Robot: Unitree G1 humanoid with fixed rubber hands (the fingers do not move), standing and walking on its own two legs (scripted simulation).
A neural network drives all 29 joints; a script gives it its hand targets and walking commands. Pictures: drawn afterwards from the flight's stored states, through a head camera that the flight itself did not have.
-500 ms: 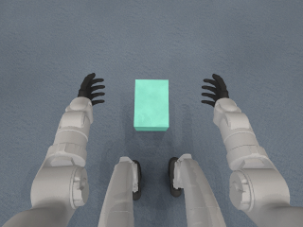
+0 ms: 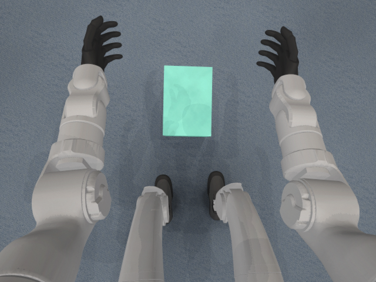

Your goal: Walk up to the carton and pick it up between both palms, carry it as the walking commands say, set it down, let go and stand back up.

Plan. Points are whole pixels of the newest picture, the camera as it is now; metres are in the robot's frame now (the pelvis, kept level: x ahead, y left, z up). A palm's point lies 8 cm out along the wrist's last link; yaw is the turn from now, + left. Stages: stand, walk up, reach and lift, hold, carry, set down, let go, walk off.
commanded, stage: reach and lift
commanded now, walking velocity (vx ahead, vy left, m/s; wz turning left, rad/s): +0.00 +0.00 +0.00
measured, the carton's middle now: (186, 104) +0.49 +0.00 -0.57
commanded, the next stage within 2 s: none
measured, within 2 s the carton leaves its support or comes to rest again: neither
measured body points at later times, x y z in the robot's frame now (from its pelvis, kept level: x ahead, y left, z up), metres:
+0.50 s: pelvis -0.03 +0.00 -0.13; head +0.29 +0.02 +0.18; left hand +0.50 +0.19 -0.26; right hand +0.49 -0.18 -0.26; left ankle +0.06 +0.10 -0.62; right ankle +0.07 -0.12 -0.62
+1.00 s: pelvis -0.05 +0.00 -0.24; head +0.31 +0.02 +0.03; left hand +0.50 +0.18 -0.41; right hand +0.48 -0.17 -0.41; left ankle +0.06 +0.10 -0.62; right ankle +0.07 -0.12 -0.62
